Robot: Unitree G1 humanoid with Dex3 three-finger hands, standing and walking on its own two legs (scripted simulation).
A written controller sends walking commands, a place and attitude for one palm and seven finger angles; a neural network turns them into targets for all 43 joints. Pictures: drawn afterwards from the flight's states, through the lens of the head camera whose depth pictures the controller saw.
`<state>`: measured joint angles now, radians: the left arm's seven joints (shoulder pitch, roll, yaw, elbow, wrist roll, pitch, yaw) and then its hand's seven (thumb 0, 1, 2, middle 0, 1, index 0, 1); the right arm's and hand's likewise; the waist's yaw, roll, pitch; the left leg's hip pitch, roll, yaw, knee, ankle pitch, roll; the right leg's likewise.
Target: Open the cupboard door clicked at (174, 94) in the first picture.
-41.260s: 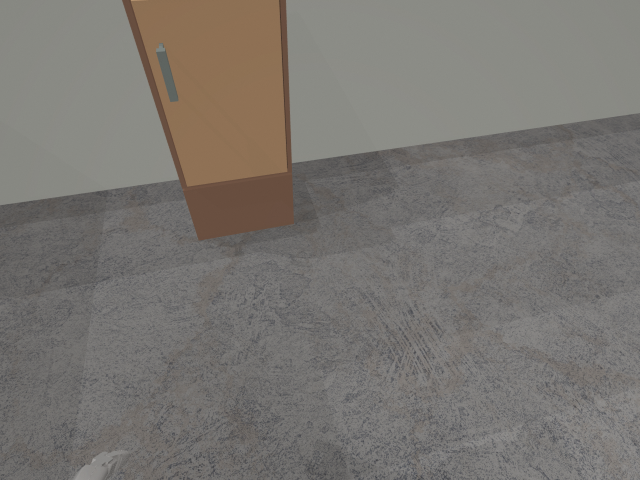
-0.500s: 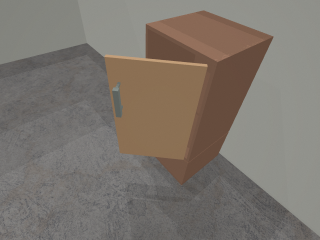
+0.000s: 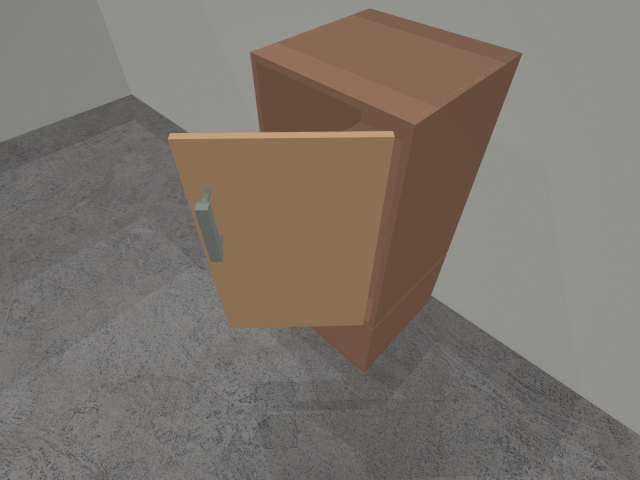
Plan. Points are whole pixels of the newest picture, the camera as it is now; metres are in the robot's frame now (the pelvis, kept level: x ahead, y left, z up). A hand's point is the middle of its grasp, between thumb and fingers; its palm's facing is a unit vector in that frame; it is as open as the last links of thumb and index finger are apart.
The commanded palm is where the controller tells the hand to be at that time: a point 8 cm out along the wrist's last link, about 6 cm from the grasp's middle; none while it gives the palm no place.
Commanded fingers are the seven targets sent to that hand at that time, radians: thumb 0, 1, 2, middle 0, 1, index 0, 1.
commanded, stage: come to a stop and stand still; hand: left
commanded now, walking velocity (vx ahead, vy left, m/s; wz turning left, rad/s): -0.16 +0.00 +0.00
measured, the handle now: (212, 225) +0.56 +0.21 -0.04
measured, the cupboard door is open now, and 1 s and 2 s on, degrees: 45 45 45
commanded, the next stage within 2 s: look again from close up in 1.50 s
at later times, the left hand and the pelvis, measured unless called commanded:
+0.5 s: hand out of the picture +0.03 +0.18 -0.19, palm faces +0.06 -0.97 -0.23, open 7.3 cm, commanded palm none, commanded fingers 0.00 0.90 0.90 -0.20 -0.30 -0.20 -0.30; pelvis -0.01 -0.01 -0.02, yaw +1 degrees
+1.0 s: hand out of the picture -0.01 +0.14 -0.17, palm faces +0.04 -0.98 -0.22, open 7.3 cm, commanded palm none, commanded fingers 0.00 0.90 0.90 -0.20 -0.30 -0.20 -0.30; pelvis +0.00 -0.03 +0.00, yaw +2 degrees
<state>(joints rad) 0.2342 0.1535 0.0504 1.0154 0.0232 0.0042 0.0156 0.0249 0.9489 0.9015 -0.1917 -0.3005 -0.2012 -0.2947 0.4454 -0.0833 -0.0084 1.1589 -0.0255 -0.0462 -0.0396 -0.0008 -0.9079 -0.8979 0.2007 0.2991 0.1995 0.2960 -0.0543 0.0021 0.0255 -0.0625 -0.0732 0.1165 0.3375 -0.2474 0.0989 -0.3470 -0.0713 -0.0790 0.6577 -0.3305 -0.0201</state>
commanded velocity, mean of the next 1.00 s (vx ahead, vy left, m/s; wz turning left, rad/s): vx -0.04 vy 0.02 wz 0.00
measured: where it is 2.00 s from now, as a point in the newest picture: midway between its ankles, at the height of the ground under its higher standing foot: outside the picture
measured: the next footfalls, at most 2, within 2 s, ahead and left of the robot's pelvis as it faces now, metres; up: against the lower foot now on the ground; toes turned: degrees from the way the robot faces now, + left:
right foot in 0.06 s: +0.11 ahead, -0.13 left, +0.00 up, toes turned -1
